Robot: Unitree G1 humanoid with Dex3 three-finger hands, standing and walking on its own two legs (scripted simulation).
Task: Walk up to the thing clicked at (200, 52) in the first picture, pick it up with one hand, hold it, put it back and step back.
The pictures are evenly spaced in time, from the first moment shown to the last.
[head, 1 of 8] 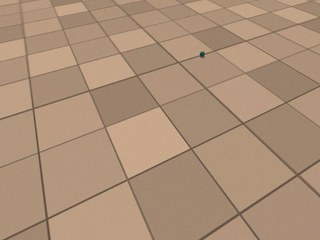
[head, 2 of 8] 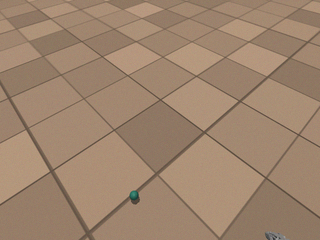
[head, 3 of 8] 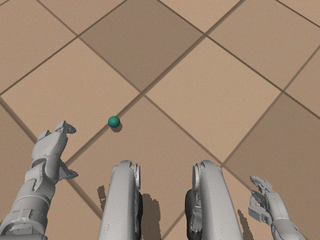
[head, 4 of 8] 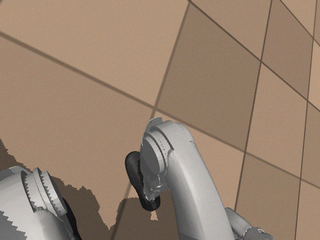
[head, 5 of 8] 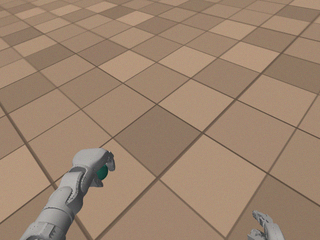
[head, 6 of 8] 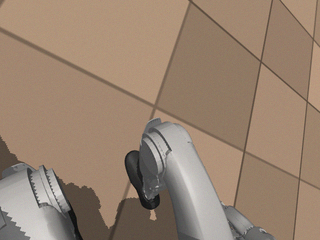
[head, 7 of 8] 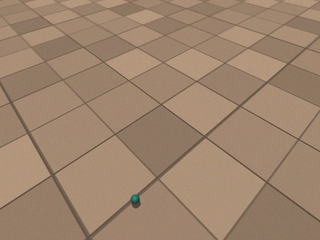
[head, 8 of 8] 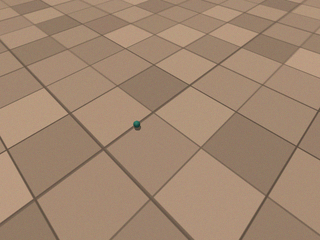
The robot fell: no
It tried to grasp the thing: yes
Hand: left
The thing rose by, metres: 0.70
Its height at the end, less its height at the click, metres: +0.00
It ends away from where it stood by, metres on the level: 0.00
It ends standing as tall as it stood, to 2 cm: yes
